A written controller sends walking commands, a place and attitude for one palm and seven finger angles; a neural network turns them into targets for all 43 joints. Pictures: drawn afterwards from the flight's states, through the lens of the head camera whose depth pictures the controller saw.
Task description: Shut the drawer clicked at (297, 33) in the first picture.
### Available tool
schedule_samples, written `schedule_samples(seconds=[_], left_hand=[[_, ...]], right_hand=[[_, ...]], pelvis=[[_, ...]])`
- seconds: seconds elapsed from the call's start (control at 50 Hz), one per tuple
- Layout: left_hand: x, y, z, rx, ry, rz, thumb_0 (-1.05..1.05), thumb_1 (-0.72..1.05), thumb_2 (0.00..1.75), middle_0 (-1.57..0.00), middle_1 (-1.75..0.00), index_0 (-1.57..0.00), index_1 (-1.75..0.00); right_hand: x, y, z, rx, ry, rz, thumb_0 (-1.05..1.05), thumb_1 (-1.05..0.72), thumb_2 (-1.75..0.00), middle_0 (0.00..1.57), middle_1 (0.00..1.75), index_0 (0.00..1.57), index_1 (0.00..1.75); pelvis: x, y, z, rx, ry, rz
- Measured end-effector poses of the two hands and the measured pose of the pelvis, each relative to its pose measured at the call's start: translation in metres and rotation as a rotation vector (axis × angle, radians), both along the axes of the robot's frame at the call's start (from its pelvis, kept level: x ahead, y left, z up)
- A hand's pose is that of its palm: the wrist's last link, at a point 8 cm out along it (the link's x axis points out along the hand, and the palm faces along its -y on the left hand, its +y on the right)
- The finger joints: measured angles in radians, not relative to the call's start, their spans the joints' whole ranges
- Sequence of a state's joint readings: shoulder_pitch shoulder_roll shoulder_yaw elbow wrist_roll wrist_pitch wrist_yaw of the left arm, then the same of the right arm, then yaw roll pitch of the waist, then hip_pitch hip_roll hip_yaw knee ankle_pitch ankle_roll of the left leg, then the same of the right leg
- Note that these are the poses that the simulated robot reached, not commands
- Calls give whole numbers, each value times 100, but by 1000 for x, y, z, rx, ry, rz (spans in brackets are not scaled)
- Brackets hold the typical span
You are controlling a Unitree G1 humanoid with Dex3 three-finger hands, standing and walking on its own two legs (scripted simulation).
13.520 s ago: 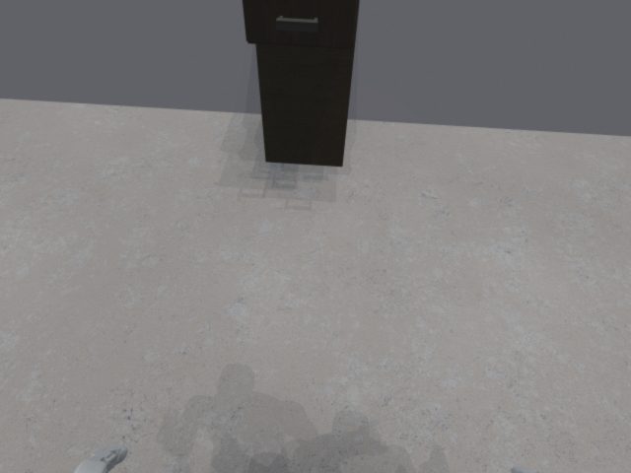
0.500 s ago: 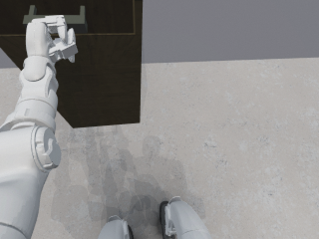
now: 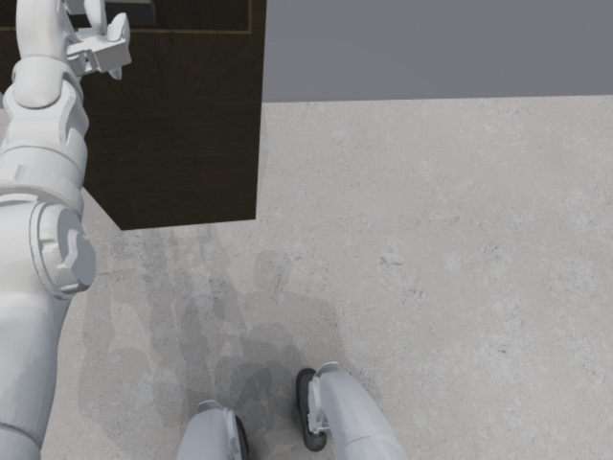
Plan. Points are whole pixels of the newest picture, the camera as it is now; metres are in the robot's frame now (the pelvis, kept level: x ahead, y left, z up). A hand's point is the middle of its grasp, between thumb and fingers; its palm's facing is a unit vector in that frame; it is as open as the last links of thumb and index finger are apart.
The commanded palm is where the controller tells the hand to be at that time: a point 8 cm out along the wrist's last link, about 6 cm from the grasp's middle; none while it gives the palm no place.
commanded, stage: pull the fist back off the drawer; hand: left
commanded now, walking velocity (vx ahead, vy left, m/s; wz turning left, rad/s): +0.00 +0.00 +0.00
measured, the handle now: out of the picture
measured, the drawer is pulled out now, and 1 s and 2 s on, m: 0.00 0.00 0.00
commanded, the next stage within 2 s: draw the hand back to the body in 0.60 s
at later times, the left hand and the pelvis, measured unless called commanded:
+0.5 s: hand (128, 45) +0.59 +0.10 +0.09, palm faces -0.03 -1.00 -0.03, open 3.2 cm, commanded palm +0.56 +0.14 +0.10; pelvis +0.02 +0.00 +0.01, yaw -1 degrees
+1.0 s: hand (64, 83) +0.51 +0.15 +0.13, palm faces +0.00 -1.00 -0.04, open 3.3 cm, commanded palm +0.46 +0.19 +0.14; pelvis +0.07 -0.02 +0.05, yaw -3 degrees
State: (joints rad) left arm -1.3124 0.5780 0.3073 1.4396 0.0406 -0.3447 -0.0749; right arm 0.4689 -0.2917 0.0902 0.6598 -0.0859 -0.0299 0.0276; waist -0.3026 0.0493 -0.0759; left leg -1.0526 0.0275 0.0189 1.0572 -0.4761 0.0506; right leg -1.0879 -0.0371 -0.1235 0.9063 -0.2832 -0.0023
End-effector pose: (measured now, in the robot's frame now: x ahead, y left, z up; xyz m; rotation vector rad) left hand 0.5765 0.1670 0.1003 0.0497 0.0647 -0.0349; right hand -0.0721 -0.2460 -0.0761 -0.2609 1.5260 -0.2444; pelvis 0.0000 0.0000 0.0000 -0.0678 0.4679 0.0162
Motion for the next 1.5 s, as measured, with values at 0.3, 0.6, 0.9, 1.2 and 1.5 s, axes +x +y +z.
schedule_samples(seconds=[0.3,0.6,0.9,1.2,1.5], left_hand=[[-2,-3,-1,-7,-13,0,5,58,91,-140,-160,-140,-160],[-11,-17,-3,-14,-24,6,3,79,89,-140,-160,-140,-160],[-49,16,17,13,-78,37,3,87,89,-140,-160,-140,-160],[-165,47,50,-20,-85,5,2,90,90,-140,-160,-140,-160],[-267,76,93,208,-117,232,2,89,90,-140,-160,-140,-160]], right_hand=[[0,5,-2,31,11,1,0,-90,-90,21,30,20,30],[51,-6,-2,60,-73,-19,0,-90,-90,21,30,20,30],[118,-21,7,89,-204,-40,0,-90,-90,20,30,20,30],[257,-18,45,75,-642,135,1,-91,-90,20,30,20,30],[297,25,75,123,-792,225,1,-90,-90,21,30,20,30]], pelvis=[[1,1,-2,0,-7,-2],[28,-6,14,18,-51,-36],[60,-16,37,38,-106,-79],[61,-11,57,35,-303,-29],[51,-5,76,48,-479,-27]])
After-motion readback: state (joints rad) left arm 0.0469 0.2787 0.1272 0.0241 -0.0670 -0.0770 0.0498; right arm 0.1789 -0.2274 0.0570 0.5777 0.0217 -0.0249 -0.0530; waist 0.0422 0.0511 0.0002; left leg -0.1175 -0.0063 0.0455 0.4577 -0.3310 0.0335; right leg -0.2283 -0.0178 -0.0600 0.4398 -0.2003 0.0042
